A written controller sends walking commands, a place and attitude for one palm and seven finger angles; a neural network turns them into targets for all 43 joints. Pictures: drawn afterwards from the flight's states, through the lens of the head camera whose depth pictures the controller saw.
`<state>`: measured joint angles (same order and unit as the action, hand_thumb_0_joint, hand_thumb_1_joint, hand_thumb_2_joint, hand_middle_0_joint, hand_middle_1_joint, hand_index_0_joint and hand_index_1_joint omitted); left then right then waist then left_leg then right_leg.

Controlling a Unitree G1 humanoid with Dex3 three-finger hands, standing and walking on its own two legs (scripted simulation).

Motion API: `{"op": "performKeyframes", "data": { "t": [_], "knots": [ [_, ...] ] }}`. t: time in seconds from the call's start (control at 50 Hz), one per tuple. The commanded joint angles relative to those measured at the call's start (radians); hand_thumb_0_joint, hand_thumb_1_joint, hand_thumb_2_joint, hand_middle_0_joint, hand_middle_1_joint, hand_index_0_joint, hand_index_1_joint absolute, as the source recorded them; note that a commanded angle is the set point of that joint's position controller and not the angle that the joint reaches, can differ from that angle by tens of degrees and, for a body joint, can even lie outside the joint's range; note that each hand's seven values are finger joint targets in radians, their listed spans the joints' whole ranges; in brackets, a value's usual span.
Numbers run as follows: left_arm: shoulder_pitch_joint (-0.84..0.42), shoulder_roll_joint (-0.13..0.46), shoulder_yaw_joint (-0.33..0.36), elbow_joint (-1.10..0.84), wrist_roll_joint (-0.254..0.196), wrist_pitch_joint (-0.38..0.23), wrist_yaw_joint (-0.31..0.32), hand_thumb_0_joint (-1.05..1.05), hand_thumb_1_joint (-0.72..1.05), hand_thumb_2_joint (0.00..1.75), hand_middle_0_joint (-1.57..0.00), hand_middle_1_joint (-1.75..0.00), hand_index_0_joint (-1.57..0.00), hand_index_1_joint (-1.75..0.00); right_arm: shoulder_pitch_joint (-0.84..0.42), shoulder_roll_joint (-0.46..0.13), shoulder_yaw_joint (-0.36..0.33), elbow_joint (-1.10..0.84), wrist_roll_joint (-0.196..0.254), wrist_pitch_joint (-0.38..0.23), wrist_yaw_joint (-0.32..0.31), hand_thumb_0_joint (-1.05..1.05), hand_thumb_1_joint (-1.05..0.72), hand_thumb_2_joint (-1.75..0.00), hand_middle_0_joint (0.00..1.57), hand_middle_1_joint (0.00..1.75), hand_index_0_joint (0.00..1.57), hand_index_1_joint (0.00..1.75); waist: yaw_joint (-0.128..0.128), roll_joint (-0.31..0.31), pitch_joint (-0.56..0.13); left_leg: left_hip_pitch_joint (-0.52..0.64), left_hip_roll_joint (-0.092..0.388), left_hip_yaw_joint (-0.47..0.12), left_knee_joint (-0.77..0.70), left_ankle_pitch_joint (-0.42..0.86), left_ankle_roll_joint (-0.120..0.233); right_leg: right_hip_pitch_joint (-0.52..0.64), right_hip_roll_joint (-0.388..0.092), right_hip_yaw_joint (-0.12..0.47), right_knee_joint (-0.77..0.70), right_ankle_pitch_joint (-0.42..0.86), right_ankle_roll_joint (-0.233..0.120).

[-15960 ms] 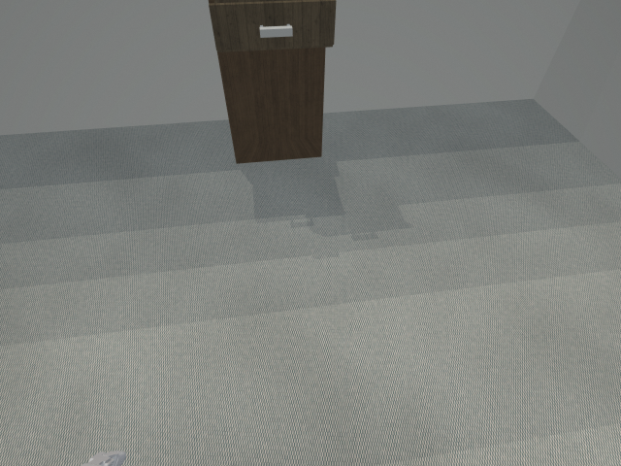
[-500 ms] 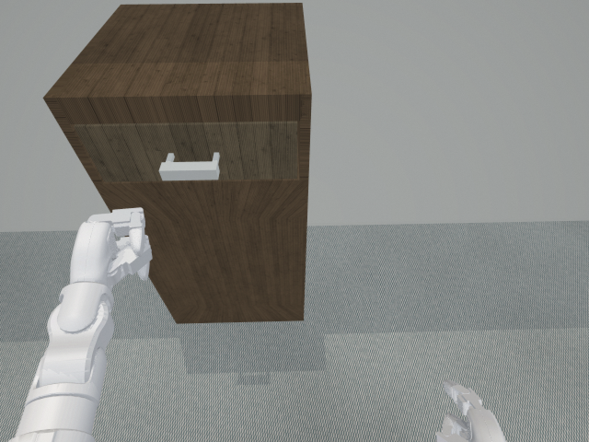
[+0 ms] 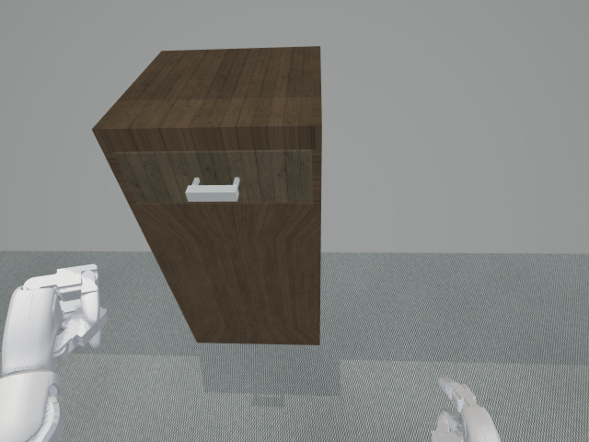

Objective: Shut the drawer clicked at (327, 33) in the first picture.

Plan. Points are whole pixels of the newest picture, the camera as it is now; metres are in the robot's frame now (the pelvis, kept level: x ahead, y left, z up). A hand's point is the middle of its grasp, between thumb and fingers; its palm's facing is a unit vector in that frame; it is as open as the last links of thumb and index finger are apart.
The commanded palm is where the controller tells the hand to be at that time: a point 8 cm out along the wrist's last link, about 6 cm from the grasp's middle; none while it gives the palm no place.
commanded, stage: draw the hand back to the body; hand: left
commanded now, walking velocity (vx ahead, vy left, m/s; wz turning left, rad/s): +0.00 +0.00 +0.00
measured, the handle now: (214, 187) +0.60 +0.25 +0.00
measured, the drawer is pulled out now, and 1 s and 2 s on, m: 0.00 0.00 0.00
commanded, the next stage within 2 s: step back with the hand held close in 0.26 s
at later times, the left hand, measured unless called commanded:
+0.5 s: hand (72, 327) +0.18 +0.24 +0.17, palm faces +0.41 -0.81 -0.42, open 3.3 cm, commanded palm +0.12 +0.28 +0.17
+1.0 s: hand (23, 380) +0.13 +0.27 +0.15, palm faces +0.36 -0.79 -0.50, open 3.3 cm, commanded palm +0.07 +0.31 +0.17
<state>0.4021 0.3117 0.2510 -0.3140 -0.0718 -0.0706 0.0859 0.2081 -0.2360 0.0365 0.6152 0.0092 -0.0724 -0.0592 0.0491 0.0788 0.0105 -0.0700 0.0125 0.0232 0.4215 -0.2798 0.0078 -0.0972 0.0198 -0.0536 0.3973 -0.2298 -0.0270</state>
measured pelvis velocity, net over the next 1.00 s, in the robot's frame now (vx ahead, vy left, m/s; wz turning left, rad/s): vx -0.07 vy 0.03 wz -0.02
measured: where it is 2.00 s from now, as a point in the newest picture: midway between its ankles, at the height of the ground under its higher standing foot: outside the picture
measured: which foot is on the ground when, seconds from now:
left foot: down 0.00-1.00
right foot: down 0.00-1.00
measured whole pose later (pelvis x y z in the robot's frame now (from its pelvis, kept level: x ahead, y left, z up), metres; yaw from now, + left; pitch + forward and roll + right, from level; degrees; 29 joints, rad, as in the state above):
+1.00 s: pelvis -0.07 +0.03 -0.01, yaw -1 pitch +0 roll +0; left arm 0.61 0.37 0.39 -0.54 -0.01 -0.21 0.13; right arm 0.19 -0.21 0.00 0.53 0.01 -0.05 -0.07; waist 0.00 0.01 0.02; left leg -0.32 -0.03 0.06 0.57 -0.25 0.06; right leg -0.35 -0.02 -0.01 0.54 -0.18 0.02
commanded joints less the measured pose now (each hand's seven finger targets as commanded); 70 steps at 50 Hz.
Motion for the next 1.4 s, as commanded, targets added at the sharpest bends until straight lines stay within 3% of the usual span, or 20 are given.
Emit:
{"op": "performKeyframes", "data": {
  "t": [0.0, 0.06, 0.14, 0.36, 0.38, 0.4, 0.46, 0.62, 0.74, 0.82, 0.92, 0.98, 1.04, 1.1, 1.12, 1.2, 1.28, 1.32, 1.34, 1.38],
  "knots": [
    [-0.008, 0.187, 0.130, -0.328, -0.006, -0.087, 0.023, 0.00, 0.90, 0.90, -1.40, -1.60, -1.40, -1.60, -0.137, -0.084, -0.044, -0.177, -0.007, -0.088, -0.007, 0.00, -0.90, -0.90, 0.20, 0.30, 0.20, 0.30, 0.012, -0.018, -0.069, -0.039, -0.002, -0.006, -0.050, 0.224, 0.021, 0.035, -0.022, 0.041, -0.069, 0.175, 0.007],
    [0.071, 0.193, 0.156, -0.368, -0.006, -0.097, 0.025, 0.00, 0.90, 0.90, -1.40, -1.60, -1.40, -1.60, -0.137, -0.082, -0.051, -0.181, -0.005, -0.103, -0.013, 0.00, -0.90, -0.90, 0.20, 0.30, 0.20, 0.30, 0.017, -0.050, -0.054, -0.043, 0.000, -0.004, -0.041, 0.199, 0.022, 0.021, -0.020, 0.051, -0.081, 0.142, 0.009],
    [0.021, 0.159, 0.120, -0.299, 0.001, -0.092, 0.027, 0.00, 0.90, 0.90, -1.40, -1.60, -1.40, -1.60, -0.121, -0.088, -0.053, -0.158, -0.004, -0.107, -0.022, 0.00, -0.90, -0.90, 0.20, 0.30, 0.20, 0.30, -0.007, -0.071, 0.032, -0.052, 0.001, -0.004, -0.044, 0.138, 0.027, -0.045, -0.023, 0.054, -0.109, 0.056, 0.014],
    [0.028, 0.183, 0.149, -0.340, 0.004, -0.104, 0.040, 0.00, 0.90, 0.90, -1.40, -1.60, -1.40, -1.60, -0.131, -0.079, -0.050, -0.153, -0.010, -0.132, -0.026, 0.00, -0.90, -0.90, 0.20, 0.30, 0.20, 0.30, 0.017, -0.033, -0.034, -0.037, -0.003, -0.007, -0.043, 0.189, 0.023, 0.015, -0.028, 0.058, -0.081, 0.126, 0.007],
    [-0.081, 0.299, 0.285, -0.419, 0.008, -0.152, 0.045, 0.00, 0.90, 0.90, -1.40, -1.60, -1.40, -1.60, -0.108, -0.112, -0.059, -0.183, -0.007, -0.101, -0.014, 0.00, -0.90, -0.90, 0.20, 0.30, 0.20, 0.30, -0.031, -0.043, 0.057, -0.116, 0.009, -0.015, -0.015, 0.114, 0.037, -0.096, -0.078, 0.192, -0.146, 0.160, -0.001],
    [0.020, 0.218, 0.230, -0.317, 0.013, -0.155, 0.037, 0.00, 0.90, 0.90, -1.40, -1.60, -1.40, -1.60, -0.105, -0.094, -0.062, -0.160, -0.010, -0.080, -0.012, 0.00, -0.90, -0.90, 0.20, 0.30, 0.20, 0.30, -0.037, -0.085, 0.041, -0.099, 0.008, -0.028, 0.003, 0.102, 0.035, -0.105, -0.103, 0.197, -0.158, 0.142, -0.006],
    [0.112, 0.160, 0.175, -0.292, 0.022, -0.169, 0.029, 0.00, 0.90, 0.90, -1.40, -1.60, -1.40, -1.60, -0.105, -0.103, -0.073, -0.174, -0.014, -0.042, -0.001, 0.00, -0.90, -0.90, 0.20, 0.30, 0.20, 0.30, -0.042, -0.056, -0.003, -0.106, 0.020, -0.025, -0.025, 0.142, 0.030, -0.092, -0.096, 0.153, -0.136, 0.153, 0.003],
    [0.208, 0.236, 0.252, -0.374, 0.018, -0.187, 0.050, 0.00, 0.90, 0.90, -1.40, -1.60, -1.40, -1.60, -0.128, -0.103, -0.097, -0.219, -0.003, 0.010, -0.007, 0.00, -0.90, -0.90, 0.20, 0.30, 0.20, 0.30, -0.034, -0.054, -0.163, -0.167, 0.044, -0.045, -0.048, 0.332, 0.030, 0.036, -0.072, 0.080, 0.005, 0.386, 0.028],
    [0.241, 0.228, 0.245, -0.424, 0.026, -0.190, 0.058, 0.00, 0.90, 0.90, -1.40, -1.60, -1.40, -1.60, -0.114, -0.105, -0.102, -0.233, 0.000, 0.007, -0.015, 0.00, -0.90, -0.90, 0.20, 0.30, 0.20, 0.30, -0.038, -0.009, -0.181, -0.240, 0.065, -0.065, -0.048, 0.352, 0.033, 0.058, -0.055, 0.074, 0.086, 0.422, 0.038],
    [0.233, 0.224, 0.249, -0.436, 0.038, -0.191, 0.061, 0.00, 0.90, 0.90, -1.40, -1.60, -1.40, -1.60, -0.114, -0.113, -0.104, -0.239, -0.003, -0.006, -0.019, 0.00, -0.90, -0.90, 0.20, 0.30, 0.20, 0.30, -0.037, 0.024, -0.146, -0.389, 0.092, -0.090, -0.094, 0.182, 0.059, 0.102, -0.033, 0.076, 0.158, 0.341, 0.047],
    [0.191, 0.213, 0.252, -0.426, 0.052, -0.201, 0.066, 0.00, 0.90, 0.90, -1.40, -1.60, -1.40, -1.60, -0.099, -0.115, -0.101, -0.242, -0.002, -0.028, -0.022, 0.00, -0.90, -0.90, 0.20, 0.30, 0.20, 0.30, -0.048, -0.014, -0.066, -0.607, 0.112, -0.122, -0.131, -0.179, 0.088, 0.129, -0.034, 0.110, 0.210, 0.220, 0.045],
    [0.167, 0.200, 0.239, -0.423, 0.058, -0.210, 0.069, 0.00, 0.90, 0.90, -1.40, -1.60, -1.40, -1.60, -0.081, -0.111, -0.099, -0.238, -0.002, -0.040, -0.021, 0.00, -0.90, -0.90, 0.20, 0.30, 0.20, 0.30, -0.058, -0.081, -0.046, -0.607, 0.083, -0.109, -0.063, -0.287, 0.087, 0.043, -0.064, 0.168, 0.143, 0.094, 0.032],
    [0.143, 0.209, 0.234, -0.450, 0.056, -0.221, 0.075, 0.00, 0.90, 0.90, -1.40, -1.60, -1.40, -1.60, -0.069, -0.108, -0.097, -0.229, -0.009, -0.048, -0.020, 0.00, -0.90, -0.90, 0.20, 0.30, 0.20, 0.30, -0.066, -0.137, -0.039, -0.484, 0.038, -0.095, 0.041, -0.263, 0.063, -0.132, -0.110, 0.233, -0.006, -0.098, 0.002],
    [0.146, 0.210, 0.223, -0.470, 0.051, -0.234, 0.086, 0.00, 0.90, 0.90, -1.40, -1.60, -1.40, -1.60, -0.056, -0.109, -0.094, -0.214, -0.011, -0.052, -0.018, 0.00, -0.90, -0.90, 0.20, 0.30, 0.20, 0.30, -0.074, -0.118, -0.054, -0.358, 0.024, -0.091, 0.091, -0.215, 0.046, -0.266, -0.128, 0.222, -0.064, -0.201, -0.011],
    [0.149, 0.222, 0.235, -0.484, 0.050, -0.238, 0.089, 0.00, 0.90, 0.90, -1.40, -1.60, -1.40, -1.60, -0.064, -0.114, -0.094, -0.213, -0.015, -0.054, -0.021, 0.00, -0.90, -0.90, 0.20, 0.30, 0.20, 0.30, -0.074, -0.065, -0.058, -0.360, 0.038, -0.107, 0.044, -0.224, 0.047, -0.262, -0.109, 0.196, -0.045, -0.203, -0.003],
    [0.183, 0.215, 0.267, -0.474, 0.076, -0.256, 0.092, 0.00, 0.90, 0.90, -1.40, -1.60, -1.40, -1.60, -0.086, -0.122, -0.094, -0.226, -0.011, -0.074, -0.030, 0.00, -0.90, -0.90, 0.20, 0.30, 0.20, 0.30, -0.052, 0.146, -0.076, -0.729, 0.225, -0.286, -0.254, -0.431, 0.128, 0.110, 0.041, 0.075, 0.368, 0.053, 0.056],
    [0.195, 0.214, 0.278, -0.442, 0.082, -0.273, 0.072, 0.00, 0.90, 0.90, -1.40, -1.60, -1.40, -1.60, -0.084, -0.116, -0.105, -0.217, -0.022, -0.094, -0.023, 0.00, -0.90, -0.90, 0.20, 0.30, 0.20, 0.30, -0.048, 0.069, -0.024, -0.753, 0.227, -0.270, -0.187, -0.330, 0.145, 0.101, 0.057, 0.113, 0.348, -0.011, 0.049],
    [0.212, 0.206, 0.266, -0.458, 0.065, -0.283, 0.059, 0.00, 0.90, 0.90, -1.40, -1.60, -1.40, -1.60, -0.070, -0.120, -0.104, -0.197, -0.028, -0.101, -0.017, 0.00, -0.90, -0.90, 0.20, 0.30, 0.20, 0.30, -0.057, 0.026, -0.043, -0.621, 0.177, -0.218, -0.100, -0.149, 0.116, 0.043, 0.034, 0.136, 0.220, 0.139, 0.034],
    [0.219, 0.203, 0.248, -0.469, 0.045, -0.289, 0.054, 0.00, 0.90, 0.90, -1.40, -1.60, -1.40, -1.60, -0.062, -0.107, -0.097, -0.181, -0.024, -0.101, -0.011, 0.00, -0.90, -0.90, 0.20, 0.30, 0.20, 0.30, -0.060, -0.030, -0.087, -0.482, 0.131, -0.180, -0.032, 0.033, 0.086, -0.034, 0.002, 0.168, 0.149, 0.239, 0.022],
    [0.205, 0.228, 0.247, -0.492, 0.031, -0.298, 0.056, 0.00, 0.90, 0.90, -1.40, -1.60, -1.40, -1.60, -0.062, -0.098, -0.094, -0.162, -0.023, -0.089, -0.007, 0.00, -0.90, -0.90, 0.20, 0.30, 0.20, 0.30, -0.066, -0.026, -0.214, -0.225, 0.083, -0.090, 0.060, 0.362, 0.040, -0.138, -0.057, 0.207, 0.111, 0.443, 0.017]
  ]
}}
